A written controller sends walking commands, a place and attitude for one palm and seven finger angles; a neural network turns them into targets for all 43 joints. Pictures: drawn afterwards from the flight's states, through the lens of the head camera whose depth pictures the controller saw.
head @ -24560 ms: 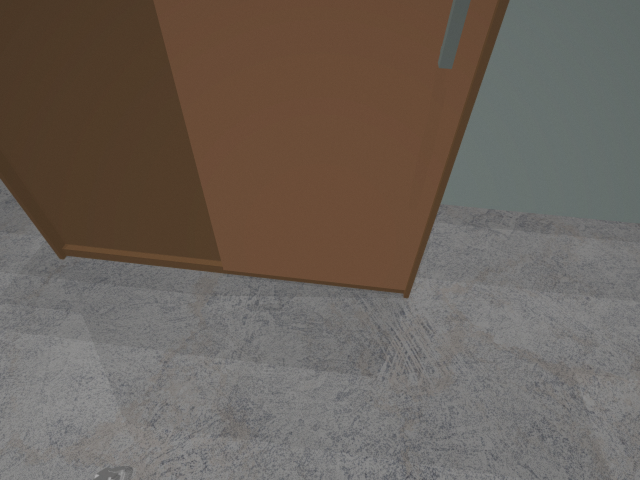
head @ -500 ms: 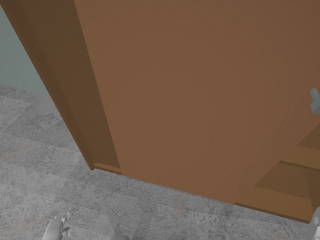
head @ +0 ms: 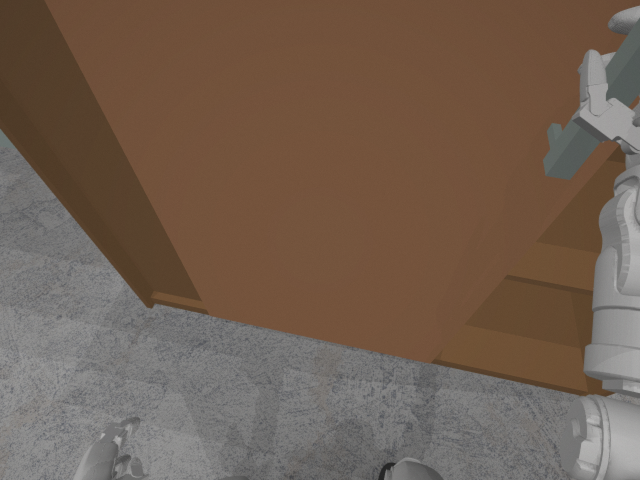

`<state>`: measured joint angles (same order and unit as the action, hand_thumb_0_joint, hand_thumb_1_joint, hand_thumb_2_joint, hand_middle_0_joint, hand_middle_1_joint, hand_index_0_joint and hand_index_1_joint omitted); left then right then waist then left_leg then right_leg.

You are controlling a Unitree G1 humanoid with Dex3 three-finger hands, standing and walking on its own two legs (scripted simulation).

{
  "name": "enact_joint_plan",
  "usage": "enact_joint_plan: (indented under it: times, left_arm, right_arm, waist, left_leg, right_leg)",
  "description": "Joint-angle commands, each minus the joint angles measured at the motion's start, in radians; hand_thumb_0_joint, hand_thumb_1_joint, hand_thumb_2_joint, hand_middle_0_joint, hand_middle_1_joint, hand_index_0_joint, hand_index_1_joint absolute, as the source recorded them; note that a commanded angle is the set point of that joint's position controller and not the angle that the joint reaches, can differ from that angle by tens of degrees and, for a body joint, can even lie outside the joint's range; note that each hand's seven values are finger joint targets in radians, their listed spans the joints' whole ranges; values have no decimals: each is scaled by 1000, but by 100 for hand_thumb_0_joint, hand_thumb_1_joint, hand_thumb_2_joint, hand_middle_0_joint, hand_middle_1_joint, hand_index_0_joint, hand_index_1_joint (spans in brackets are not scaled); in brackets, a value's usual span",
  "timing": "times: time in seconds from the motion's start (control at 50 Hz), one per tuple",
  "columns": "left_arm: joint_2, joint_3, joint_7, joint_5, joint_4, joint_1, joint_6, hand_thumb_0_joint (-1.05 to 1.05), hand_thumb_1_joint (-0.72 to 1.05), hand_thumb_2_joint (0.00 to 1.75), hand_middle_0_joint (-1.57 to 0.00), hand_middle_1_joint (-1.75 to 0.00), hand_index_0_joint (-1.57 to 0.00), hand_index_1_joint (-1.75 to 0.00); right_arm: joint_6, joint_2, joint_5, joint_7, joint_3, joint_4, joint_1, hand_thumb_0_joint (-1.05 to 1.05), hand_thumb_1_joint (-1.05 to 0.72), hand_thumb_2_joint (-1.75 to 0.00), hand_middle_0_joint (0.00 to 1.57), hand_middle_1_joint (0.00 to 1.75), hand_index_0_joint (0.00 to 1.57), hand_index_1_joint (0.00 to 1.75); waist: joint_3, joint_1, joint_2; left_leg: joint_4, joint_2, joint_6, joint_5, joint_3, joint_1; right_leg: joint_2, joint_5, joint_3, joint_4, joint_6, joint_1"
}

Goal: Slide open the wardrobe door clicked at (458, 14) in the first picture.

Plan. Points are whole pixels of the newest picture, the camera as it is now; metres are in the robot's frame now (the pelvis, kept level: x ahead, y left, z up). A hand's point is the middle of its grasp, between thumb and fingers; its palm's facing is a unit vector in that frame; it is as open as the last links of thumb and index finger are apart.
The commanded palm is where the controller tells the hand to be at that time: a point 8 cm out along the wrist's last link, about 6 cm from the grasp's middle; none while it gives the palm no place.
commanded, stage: stop walking and hold the door there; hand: right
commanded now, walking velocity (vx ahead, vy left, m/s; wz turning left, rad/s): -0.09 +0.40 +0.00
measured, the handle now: (616, 65) +0.46 -0.22 +0.27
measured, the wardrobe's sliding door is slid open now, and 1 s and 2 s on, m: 0.46 0.46 0.46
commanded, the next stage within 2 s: loosen the grip on the handle in 0.94 s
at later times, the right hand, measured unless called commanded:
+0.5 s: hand (592, 100) +0.42 -0.19 +0.26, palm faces +0.19 +0.98 -0.06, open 6.3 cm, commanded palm +0.40 -0.23 +0.23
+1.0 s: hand (591, 100) +0.42 -0.19 +0.26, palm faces +0.26 +0.96 -0.09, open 6.3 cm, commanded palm +0.39 -0.23 +0.23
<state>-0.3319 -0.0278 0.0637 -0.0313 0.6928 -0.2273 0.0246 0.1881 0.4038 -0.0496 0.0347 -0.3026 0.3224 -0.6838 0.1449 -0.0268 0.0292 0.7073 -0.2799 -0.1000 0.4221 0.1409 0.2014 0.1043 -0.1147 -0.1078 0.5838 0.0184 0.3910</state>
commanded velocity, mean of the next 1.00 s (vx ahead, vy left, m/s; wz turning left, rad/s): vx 0.00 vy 0.05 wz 0.00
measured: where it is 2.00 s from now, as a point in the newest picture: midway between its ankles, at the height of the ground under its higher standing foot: outside the picture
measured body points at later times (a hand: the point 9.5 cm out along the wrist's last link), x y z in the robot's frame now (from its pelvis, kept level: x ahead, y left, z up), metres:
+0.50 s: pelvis -0.01 -0.02 +0.01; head +0.04 -0.03 +0.45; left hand +0.15 +0.21 -0.09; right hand +0.40 -0.25 +0.26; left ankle -0.01 +0.09 -0.72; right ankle +0.01 -0.13 -0.72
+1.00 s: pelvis -0.03 +0.00 +0.01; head +0.01 +0.00 +0.46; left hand +0.10 +0.26 -0.10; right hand +0.40 -0.24 +0.27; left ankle -0.02 +0.12 -0.72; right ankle +0.01 -0.13 -0.72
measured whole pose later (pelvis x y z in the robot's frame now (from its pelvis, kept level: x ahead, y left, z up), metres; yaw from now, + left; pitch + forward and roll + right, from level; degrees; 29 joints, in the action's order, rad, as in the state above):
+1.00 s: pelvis -0.03 +0.00 +0.01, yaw -2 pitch -1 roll +0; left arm -0.26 0.02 0.09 -0.04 0.70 -0.22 0.00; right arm 0.12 0.36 -0.07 0.10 -0.21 0.55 -0.81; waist 0.08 -0.04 -0.01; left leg 0.56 -0.03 0.00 0.30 0.08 0.25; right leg 0.08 -0.23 -0.10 0.57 0.01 0.32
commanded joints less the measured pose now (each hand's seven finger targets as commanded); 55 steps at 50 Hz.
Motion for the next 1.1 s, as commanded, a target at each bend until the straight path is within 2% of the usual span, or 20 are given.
enact_joint_plan:
  times: [0.0, 0.04, 0.08, 0.16, 0.2, 0.22, 0.26, 0.34, 0.38, 0.44, 0.48, 0.54, 0.62, 0.7, 0.76, 1.0, 1.02, 1.04, 1.06, 1.08]
  left_arm:
    - [-93, -57, -7, -13, -133, 63, 92, 0, 90, 90, -20, -30, -20, -30]
    - [-52, -34, 4, 0, -108, 105, 99, 0, 90, 90, -20, -30, -20, -30]
    - [-35, -22, -2, 0, -109, 99, 98, 0, 90, 90, -20, -30, -20, -30]
    - [-36, -7, -9, 0, -141, 99, 87, 0, 90, 90, -20, -30, -20, -30]
    - [-8, 2, -10, -2, -145, 93, 75, 0, 90, 90, -20, -30, -20, -30]
    - [10, 9, -5, -8, -160, 95, 79, 0, 90, 90, -20, -30, -20, -30]
    - [13, 28, 10, -1, -131, 126, 108, 0, 90, 90, -20, -30, -20, -30]
    - [20, 45, 38, 16, -132, 122, 98, 0, 90, 90, -20, -30, -20, -30]
    - [16, 37, 39, 14, -135, 116, 89, 0, 90, 90, -20, -30, -20, -30]
    - [-37, 11, 6, -8, -146, 104, 76, 0, 90, 90, -20, -30, -20, -30]
    - [-26, 16, -5, 13, -144, 102, 84, 0, 90, 90, -20, -30, -20, -30]
    - [-49, 2, -9, 8, -140, 80, 83, 0, 90, 90, -20, -30, -20, -30]
    - [-56, 2, 2, 2, -162, 92, 67, 0, 90, 90, -20, -30, -20, -30]
    - [-26, 9, 19, -12, -165, 80, 48, 0, 90, 90, -20, -30, -20, -30]
    - [-21, 18, 35, -9, -155, 91, 38, 0, 90, 90, -20, -30, -20, -30]
    - [-53, 9, 38, -5, -128, 65, 18, 0, 90, 90, -20, -30, -20, -30]
    - [10, 42, 29, -39, -168, -64, 78, 0, 90, 90, -20, -30, -20, -30]
    - [-53, -75, -8, 58, -27, -90, 127, 0, 90, 90, -20, -30, -20, -30]
    - [-62, -57, -17, 38, -56, -168, 144, 0, 90, 90, -20, -30, -20, -30]
    - [-75, -54, -18, 52, -54, -151, 171, 0, 90, 90, -20, -30, -20, -30]
  right_arm:
    - [76, 75, 11, -3, 140, -300, -581, 0, -90, -90, 45, 140, 45, 140]
    - [47, 204, 24, 15, 33, -310, -521, 0, -90, -90, 45, 140, 45, 140]
    - [28, 87, 16, 11, 141, -317, -591, 0, -90, -90, 45, 140, 45, 140]
    - [5, 106, -2, 9, 130, -255, -621, 0, -90, -90, 45, 140, 45, 140]
    - [-8, 177, 9, 15, 82, -202, -630, 0, -90, -90, 45, 140, 45, 140]
    - [-29, 246, 5, 26, 16, -145, -554, 0, -90, -90, 45, 140, 45, 140]
    - [-30, 179, -9, 27, 37, -148, -532, 0, -90, -90, 45, 140, 45, 140]
    - [-23, 194, 2, 45, -9, -129, -467, 0, -90, -90, 45, 140, 45, 140]
    - [-7, 126, -3, 42, 57, -189, -497, 0, -90, -90, 45, 140, 45, 140]
    - [5, 40, -13, 29, 130, -205, -502, 0, -90, -90, 45, 140, 45, 140]
    - [19, 3, 5, 20, 182, -230, -548, 0, -90, -90, 45, 140, 45, 140]
    - [21, 48, 9, 26, 154, -218, -552, 0, -90, -90, 45, 140, 45, 140]
    - [10, 70, 1, 19, 144, -167, -518, 0, -90, -90, 45, 140, 45, 140]
    - [-4, 130, -7, 31, 99, -100, -482, 0, -90, -90, 45, 140, 45, 140]
    - [-10, 166, -7, 42, 72, -68, -490, 0, -90, -90, 45, 140, 45, 140]
    - [6, 116, -8, 39, 113, 27, -499, 0, -90, -90, 45, 140, 45, 140]
    - [44, 697, 142, 66, -231, -26, -1330, 0, -90, -90, 45, 140, 45, 140]
    - [-71, 400, 183, 2, -78, 410, -1118, 0, -78, -84, 45, 140, 45, 140]
    - [-89, 197, 100, 1, -21, 387, -950, 0, -66, -78, 45, 140, 45, 140]
    - [-65, 302, 73, -2, -127, 380, -909, 0, -54, -73, 45, 140, 45, 140]
  waist:
    - [-436, -20, -185]
    - [-480, 13, -350]
    - [-447, -2, -339]
    - [-463, 21, -259]
    - [-425, 15, -15]
    - [-366, 23, 314]
    - [-363, 37, 215]
    - [-423, 56, 180]
    - [-471, 44, 135]
    - [-531, 44, -142]
    - [-473, 13, -285]
    - [-488, 12, -205]
    - [-465, 18, -185]
    - [-482, 17, 56]
    - [-478, 24, 76]
    - [-445, 28, -66]
    - [-396, 9, -186]
    - [-570, -93, 16]
    - [-578, -101, 135]
    - [-586, -79, 125]
  left_leg:
    - [507, 239, 63, 212, -126, 290]
    - [435, 196, 67, 146, -163, 295]
    - [249, 213, 75, 88, -132, 175]
    - [-66, 257, 89, -23, -106, -72]
    - [-302, 112, 150, -122, -270, -101]
    - [-386, -2, 203, -229, -449, -84]
    - [-285, -36, 260, -634, -383, -171]
    - [-155, 37, 211, -980, -186, -288]
    - [-120, 56, 161, -899, -173, -228]
    - [-73, 209, 67, -270, -129, 49]
    - [6, 247, 83, 67, -121, 171]
    - [-69, 261, 92, -10, -114, 158]
    - [-235, 246, 93, -241, -96, -61]
    - [-223, 92, 128, -594, -195, -132]
    - [-210, 47, 147, -775, -226, -173]
    - [-202, 175, 90, -359, -142, -67]
    - [-218, 243, 77, -27, -190, -30]
    - [-225, 290, 163, -395, -129, 70]
    - [-231, 300, 141, -453, -109, 64]
    - [-259, 299, 134, -458, -131, 19]
  right_leg:
    - [287, 323, 464, -191, -199, -366]
    - [284, 193, 406, -153, -222, -356]
    - [247, 120, 285, -142, -168, -253]
    - [233, 81, 220, -54, -124, -134]
    - [77, -136, 107, 130, -43, -13]
    - [-60, -344, 38, 322, 12, 95]
    - [-59, -379, 127, 489, 18, 160]
    - [-86, -289, 18, 109, 11, 28]
    - [-76, -76, 11, -96, 6, -155]
    - [202, 684, 251, -76, -121, -477]
    - [255, 661, 338, -134, -159, -497]
    - [227, 676, 264, -78, -143, -536]
    - [158, 376, 166, -69, -88, -339]
    - [44, 90, 63, 14, -10, -187]
    - [4, -21, 65, 42, -3, -139]
    - [113, 177, 142, -76, -58, -198]
    - [14, -109, 103, -210, -68, -249]
    - [-76, 143, 76, -119, -20, -227]
    - [-67, 170, 91, -99, -39, -256]
    - [-71, 129, 85, -117, -43, -289]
